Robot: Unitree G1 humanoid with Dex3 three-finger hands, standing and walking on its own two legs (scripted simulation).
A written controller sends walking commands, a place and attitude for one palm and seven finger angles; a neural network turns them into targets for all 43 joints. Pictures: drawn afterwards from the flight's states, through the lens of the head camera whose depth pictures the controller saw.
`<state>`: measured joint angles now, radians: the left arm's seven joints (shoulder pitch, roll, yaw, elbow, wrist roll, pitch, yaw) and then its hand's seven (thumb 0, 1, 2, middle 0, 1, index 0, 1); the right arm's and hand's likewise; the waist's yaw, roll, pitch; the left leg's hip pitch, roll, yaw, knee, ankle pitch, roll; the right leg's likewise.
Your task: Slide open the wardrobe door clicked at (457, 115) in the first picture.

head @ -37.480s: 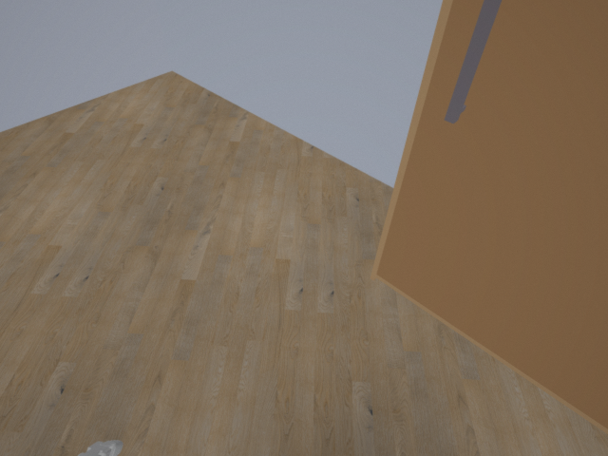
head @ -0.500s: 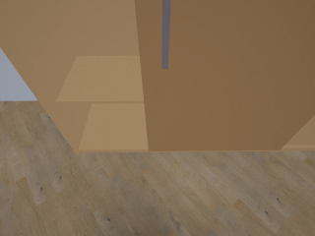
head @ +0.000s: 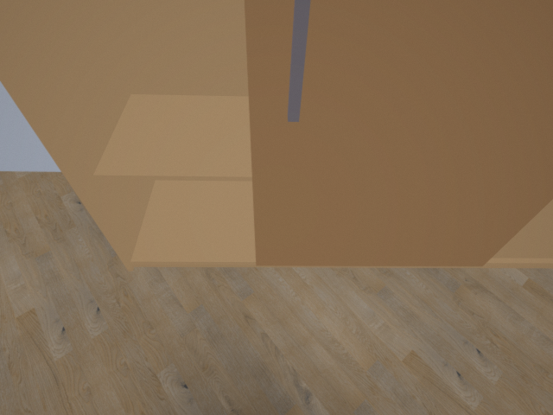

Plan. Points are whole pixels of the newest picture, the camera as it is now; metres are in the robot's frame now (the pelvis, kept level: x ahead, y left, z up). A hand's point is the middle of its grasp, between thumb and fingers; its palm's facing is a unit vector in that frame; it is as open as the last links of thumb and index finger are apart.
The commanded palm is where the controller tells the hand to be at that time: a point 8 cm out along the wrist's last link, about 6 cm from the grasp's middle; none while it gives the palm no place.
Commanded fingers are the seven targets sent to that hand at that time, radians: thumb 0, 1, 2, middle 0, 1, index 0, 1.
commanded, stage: look to check the result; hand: left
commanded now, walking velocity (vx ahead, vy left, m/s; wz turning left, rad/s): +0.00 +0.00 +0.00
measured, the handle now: (297, 53) +0.70 +0.00 +0.16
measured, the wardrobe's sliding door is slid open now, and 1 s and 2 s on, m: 0.50 0.50 0.50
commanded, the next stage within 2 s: stand and wait in 0.54 s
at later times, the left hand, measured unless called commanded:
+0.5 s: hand out of the picture +0.03 +0.17 -0.18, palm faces +0.00 -0.98 -0.18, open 7.4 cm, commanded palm none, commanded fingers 0.00 0.90 0.90 -0.20 -0.30 -0.20 -0.30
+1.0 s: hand out of the picture +0.03 +0.17 -0.18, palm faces +0.01 -0.98 -0.18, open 7.4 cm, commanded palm none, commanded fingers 0.00 0.90 0.90 -0.20 -0.30 -0.20 -0.30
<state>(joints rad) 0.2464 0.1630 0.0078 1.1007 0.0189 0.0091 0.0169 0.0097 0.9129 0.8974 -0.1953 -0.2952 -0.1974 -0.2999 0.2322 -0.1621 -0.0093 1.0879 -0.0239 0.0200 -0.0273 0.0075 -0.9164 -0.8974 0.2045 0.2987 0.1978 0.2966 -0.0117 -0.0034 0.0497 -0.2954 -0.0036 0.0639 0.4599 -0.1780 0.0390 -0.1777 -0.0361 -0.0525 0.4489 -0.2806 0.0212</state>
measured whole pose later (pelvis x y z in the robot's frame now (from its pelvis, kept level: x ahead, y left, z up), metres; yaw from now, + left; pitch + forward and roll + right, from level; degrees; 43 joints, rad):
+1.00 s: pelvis +0.03 +0.00 +0.00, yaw +0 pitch -1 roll +0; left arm 0.25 0.16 0.00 1.14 0.01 0.00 0.02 0.01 0.91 0.90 -0.19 -0.30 -0.20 -0.30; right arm 0.22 -0.16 0.00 1.14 -0.02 0.01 -0.04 0.01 -0.92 -0.90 0.20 0.30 0.20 0.30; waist -0.01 -0.02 0.05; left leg -0.21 -0.01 0.07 0.42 -0.20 0.03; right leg -0.08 -0.04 -0.05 0.39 -0.30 0.02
